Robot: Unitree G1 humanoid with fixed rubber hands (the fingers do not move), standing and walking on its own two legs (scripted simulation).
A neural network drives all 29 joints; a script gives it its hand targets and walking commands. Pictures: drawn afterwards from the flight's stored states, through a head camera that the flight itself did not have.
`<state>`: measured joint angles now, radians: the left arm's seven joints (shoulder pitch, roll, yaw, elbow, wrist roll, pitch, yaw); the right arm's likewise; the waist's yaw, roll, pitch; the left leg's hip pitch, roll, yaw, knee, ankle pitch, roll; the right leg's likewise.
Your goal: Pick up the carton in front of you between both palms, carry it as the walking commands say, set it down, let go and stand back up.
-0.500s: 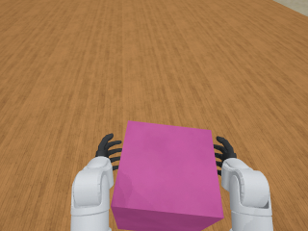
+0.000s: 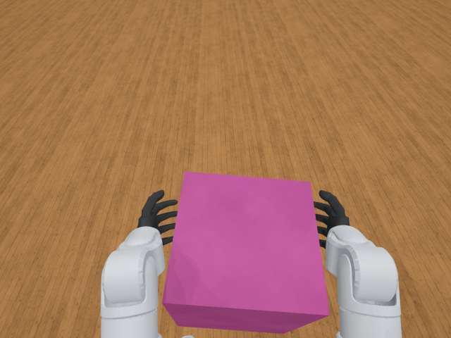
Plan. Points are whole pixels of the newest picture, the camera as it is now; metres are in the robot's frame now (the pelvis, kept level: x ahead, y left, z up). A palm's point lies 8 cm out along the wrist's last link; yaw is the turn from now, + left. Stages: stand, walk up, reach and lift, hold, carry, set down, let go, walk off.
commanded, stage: carry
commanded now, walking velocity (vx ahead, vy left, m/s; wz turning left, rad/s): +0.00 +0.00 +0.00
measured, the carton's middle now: (238, 260) +0.27 +0.01 +0.00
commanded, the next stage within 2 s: none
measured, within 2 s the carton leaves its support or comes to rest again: neither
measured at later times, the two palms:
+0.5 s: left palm (168, 138) +0.52 +0.16 +0.08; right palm (302, 139) +0.51 -0.13 +0.08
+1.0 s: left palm (180, 147) +0.56 +0.15 +0.02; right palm (300, 142) +0.56 -0.14 +0.02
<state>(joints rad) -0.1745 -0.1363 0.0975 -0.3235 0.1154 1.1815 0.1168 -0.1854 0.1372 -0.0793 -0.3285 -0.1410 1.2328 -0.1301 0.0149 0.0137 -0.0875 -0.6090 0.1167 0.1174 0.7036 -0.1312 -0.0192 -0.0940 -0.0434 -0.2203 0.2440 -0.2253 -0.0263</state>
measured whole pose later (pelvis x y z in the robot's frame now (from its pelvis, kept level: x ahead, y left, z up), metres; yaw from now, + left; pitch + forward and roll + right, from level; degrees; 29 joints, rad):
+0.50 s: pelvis +0.24 +0.02 -0.01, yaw -2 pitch +3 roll +0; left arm -0.20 -0.14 0.08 -0.28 0.16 1.17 0.11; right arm -0.19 0.14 -0.10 -0.26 -0.15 1.19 -0.12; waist -0.01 -0.01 -0.09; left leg -0.26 0.05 0.22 0.45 -0.24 0.04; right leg -0.25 -0.07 -0.15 0.46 -0.23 0.01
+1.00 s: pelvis +0.28 +0.01 -0.02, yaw -1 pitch +3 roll +0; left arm -0.17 -0.13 0.12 0.12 0.24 0.81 0.04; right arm -0.20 0.14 -0.14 0.14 -0.25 0.80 -0.04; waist 0.00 0.00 -0.13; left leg -0.25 0.07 0.19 0.56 -0.35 0.00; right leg -0.24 -0.07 -0.16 0.55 -0.36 0.00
